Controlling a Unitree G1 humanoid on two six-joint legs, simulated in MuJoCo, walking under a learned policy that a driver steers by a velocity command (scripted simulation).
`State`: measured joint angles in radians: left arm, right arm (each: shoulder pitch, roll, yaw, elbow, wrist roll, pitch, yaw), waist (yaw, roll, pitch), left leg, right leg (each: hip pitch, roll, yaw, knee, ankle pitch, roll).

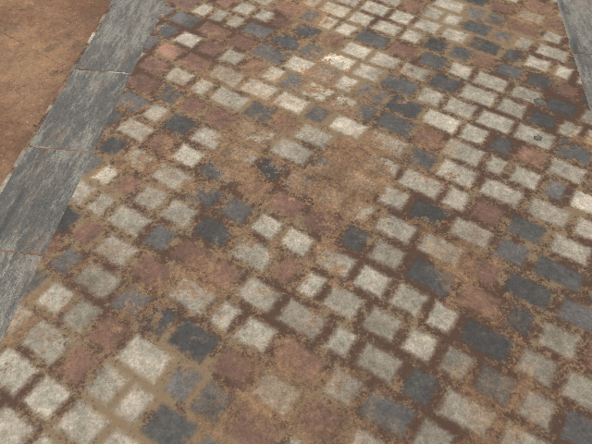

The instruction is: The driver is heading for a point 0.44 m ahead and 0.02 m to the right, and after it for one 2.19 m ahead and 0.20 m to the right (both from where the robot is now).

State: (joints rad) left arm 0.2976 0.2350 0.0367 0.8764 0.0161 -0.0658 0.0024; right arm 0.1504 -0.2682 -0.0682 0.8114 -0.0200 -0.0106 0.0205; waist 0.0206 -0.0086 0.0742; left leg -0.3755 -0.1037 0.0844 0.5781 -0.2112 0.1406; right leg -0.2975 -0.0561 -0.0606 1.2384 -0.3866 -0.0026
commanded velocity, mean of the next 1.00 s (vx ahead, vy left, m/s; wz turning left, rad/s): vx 0.50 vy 0.00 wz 0.01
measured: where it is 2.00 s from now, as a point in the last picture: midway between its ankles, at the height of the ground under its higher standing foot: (352, 230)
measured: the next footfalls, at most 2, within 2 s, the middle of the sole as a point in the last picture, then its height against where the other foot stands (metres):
right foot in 0.44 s outside the picture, level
left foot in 0.94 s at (262, 343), level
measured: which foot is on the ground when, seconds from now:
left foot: down 0.00-0.46, up 0.48-0.92, down 0.94-1.00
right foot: up 0.00-0.42, down 0.44-0.96, up 0.98-1.00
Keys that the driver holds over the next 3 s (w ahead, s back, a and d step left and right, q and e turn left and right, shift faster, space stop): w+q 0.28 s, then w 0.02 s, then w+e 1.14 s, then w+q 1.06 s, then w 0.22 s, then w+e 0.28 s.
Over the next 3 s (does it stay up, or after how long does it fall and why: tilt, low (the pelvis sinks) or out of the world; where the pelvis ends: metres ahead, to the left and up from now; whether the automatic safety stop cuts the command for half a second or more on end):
stays up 1.58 -0.13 0.01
